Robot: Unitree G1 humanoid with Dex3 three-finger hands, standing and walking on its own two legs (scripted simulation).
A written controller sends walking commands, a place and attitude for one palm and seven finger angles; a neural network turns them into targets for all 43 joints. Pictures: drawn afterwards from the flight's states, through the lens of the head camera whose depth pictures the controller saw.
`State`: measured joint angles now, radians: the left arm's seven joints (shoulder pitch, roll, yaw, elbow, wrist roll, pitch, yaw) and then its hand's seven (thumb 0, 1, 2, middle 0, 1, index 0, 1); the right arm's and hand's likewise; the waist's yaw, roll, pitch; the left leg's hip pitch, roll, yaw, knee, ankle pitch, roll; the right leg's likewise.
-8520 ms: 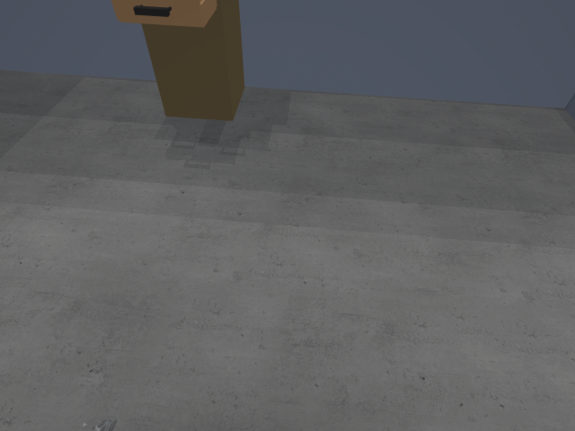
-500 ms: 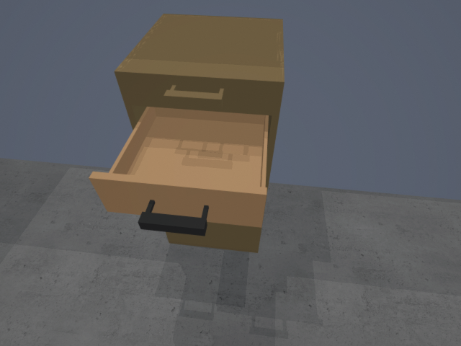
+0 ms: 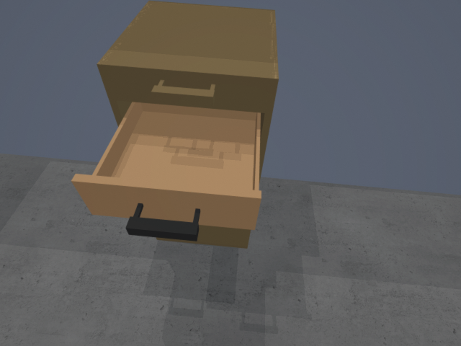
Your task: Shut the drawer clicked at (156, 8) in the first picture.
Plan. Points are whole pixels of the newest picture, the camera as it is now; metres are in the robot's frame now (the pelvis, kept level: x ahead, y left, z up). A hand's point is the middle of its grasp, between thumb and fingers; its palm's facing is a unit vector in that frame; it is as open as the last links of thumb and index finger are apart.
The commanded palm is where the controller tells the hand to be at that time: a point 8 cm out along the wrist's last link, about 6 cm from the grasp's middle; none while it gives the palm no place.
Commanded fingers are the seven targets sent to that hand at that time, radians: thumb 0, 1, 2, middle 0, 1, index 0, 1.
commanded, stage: shuffle to correct the standing spot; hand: left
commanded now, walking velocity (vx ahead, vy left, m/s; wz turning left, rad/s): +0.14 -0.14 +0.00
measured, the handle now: (166, 219) +0.36 +0.16 -0.04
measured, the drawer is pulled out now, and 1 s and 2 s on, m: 0.28 0.28 0.28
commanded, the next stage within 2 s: come to a stop and stand still in 0.06 s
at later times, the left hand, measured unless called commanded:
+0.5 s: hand out of the picture +0.04 +0.09 -0.16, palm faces +0.01 -0.98 -0.19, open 7.3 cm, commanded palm none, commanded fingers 0.00 0.90 0.90 -0.20 -0.30 -0.20 -0.30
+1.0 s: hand out of the picture +0.04 +0.21 -0.17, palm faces +0.03 -0.97 -0.23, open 7.4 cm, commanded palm none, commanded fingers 0.00 0.90 0.90 -0.20 -0.30 -0.20 -0.30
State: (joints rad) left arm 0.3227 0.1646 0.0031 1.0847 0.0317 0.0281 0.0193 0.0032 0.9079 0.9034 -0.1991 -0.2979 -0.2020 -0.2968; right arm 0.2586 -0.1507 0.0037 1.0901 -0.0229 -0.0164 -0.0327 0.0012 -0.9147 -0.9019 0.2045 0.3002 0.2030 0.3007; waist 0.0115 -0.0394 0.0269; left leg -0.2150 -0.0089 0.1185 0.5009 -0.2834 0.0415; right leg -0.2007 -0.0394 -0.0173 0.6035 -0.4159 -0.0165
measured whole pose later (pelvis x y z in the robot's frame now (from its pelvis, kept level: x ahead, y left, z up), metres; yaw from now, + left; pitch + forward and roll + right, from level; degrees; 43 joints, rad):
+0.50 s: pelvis +0.04 -0.07 +0.01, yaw -2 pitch -1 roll +3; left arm 0.32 0.10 -0.01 1.06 0.03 -0.01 0.04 0.01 0.91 0.90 -0.20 -0.30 -0.21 -0.30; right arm 0.19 -0.17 -0.02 1.05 0.00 0.03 -0.03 0.00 -0.93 -0.90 0.20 0.30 0.20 0.30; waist 0.03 -0.01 0.07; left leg -0.36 0.00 0.07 0.72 -0.40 -0.04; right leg -0.16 0.01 -0.08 0.48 -0.31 -0.10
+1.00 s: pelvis -0.02 +0.02 -0.01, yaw -1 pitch -5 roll -2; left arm 0.28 0.18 0.02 0.92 0.03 0.03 0.04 0.00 0.91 0.90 -0.20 -0.30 -0.20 -0.30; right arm 0.27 -0.18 -0.02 0.94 -0.03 0.04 -0.01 0.00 -0.93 -0.90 0.20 0.30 0.20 0.30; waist 0.00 0.02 0.04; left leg -0.31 -0.04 0.09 0.56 -0.21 0.10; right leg -0.24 -0.03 -0.07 0.61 -0.37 -0.03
